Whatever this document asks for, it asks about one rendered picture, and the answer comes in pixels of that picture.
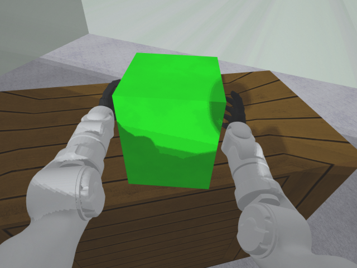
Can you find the robot left upper arm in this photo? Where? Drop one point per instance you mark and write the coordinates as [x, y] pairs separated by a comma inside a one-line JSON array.
[[61, 201]]

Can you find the carton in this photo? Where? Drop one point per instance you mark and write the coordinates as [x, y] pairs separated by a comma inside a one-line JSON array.
[[169, 111]]

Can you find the robot right hand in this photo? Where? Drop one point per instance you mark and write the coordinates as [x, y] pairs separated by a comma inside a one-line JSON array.
[[237, 112]]

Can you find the pedestal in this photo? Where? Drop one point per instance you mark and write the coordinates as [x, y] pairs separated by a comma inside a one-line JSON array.
[[149, 226]]

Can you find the right robot forearm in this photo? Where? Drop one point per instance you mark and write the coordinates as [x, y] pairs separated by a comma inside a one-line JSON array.
[[249, 169]]

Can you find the robot left hand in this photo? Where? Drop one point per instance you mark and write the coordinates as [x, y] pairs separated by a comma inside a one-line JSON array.
[[106, 99]]

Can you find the left robot forearm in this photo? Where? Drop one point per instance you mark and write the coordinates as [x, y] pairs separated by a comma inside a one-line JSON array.
[[88, 144]]

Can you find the robot right upper arm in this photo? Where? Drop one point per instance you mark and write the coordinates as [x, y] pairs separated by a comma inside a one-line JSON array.
[[278, 237]]

